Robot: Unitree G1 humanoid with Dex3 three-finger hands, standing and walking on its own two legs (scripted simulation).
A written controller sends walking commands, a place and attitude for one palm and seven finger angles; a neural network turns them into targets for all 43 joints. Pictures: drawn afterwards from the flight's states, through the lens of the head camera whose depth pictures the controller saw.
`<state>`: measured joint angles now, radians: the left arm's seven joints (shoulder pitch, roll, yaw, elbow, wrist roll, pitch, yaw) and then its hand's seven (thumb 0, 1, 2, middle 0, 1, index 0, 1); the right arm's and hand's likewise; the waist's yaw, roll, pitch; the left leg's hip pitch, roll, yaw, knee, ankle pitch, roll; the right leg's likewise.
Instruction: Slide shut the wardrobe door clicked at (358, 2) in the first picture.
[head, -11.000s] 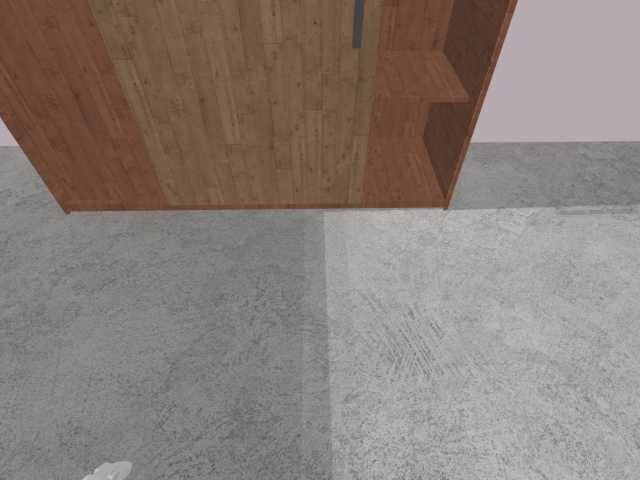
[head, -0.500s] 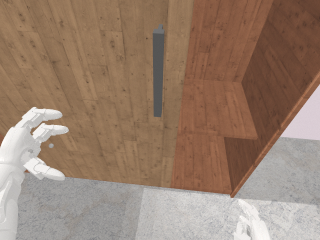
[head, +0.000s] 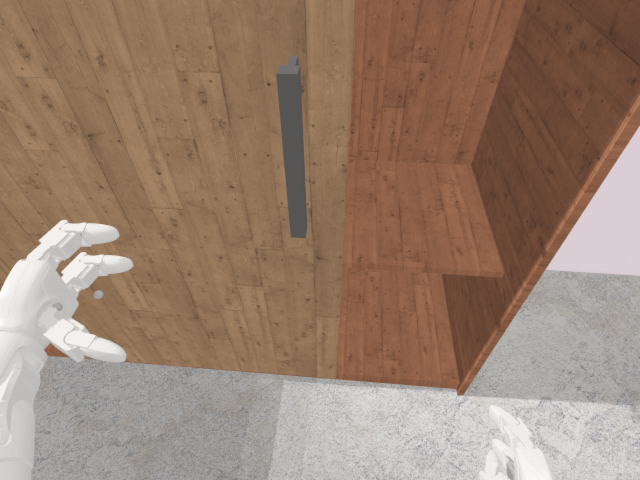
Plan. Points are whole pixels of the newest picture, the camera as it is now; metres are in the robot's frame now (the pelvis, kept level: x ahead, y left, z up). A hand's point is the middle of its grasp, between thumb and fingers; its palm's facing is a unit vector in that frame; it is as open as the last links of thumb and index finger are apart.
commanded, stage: raise the hand with hooked fingers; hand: left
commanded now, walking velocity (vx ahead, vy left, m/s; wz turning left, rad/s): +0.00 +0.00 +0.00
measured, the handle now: (296, 156) +0.54 +0.08 +0.14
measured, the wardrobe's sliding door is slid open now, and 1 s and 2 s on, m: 0.39 0.39 0.39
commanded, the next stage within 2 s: move the hooked fingers beside the handle in 0.02 s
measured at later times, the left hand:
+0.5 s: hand (157, 263) +0.32 +0.23 +0.13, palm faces +0.04 -1.00 -0.04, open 14.0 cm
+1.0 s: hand (196, 231) +0.39 +0.20 +0.12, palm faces +0.01 -1.00 -0.01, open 14.0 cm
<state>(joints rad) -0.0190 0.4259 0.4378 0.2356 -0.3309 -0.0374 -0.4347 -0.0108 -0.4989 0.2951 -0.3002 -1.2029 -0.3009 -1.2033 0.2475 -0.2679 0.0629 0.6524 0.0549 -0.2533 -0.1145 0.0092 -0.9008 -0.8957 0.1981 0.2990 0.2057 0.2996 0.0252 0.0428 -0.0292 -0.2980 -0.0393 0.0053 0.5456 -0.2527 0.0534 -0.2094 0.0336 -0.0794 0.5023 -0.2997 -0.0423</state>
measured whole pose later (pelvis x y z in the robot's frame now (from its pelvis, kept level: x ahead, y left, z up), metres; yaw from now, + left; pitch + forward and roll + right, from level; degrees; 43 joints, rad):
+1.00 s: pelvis +0.01 -0.01 +0.00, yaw -1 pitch +4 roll +0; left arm -0.39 0.37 0.33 0.58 -0.25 -0.11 -0.30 -0.01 -0.50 0.30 -0.30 -1.20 -0.30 -1.20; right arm 0.29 -0.28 0.04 0.66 0.06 -0.15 -0.09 0.01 -0.90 -0.90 0.20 0.30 0.20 0.30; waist -0.03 0.03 -0.05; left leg -0.38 -0.02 0.03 0.59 -0.28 0.04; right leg -0.32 0.05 -0.06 0.57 -0.33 -0.06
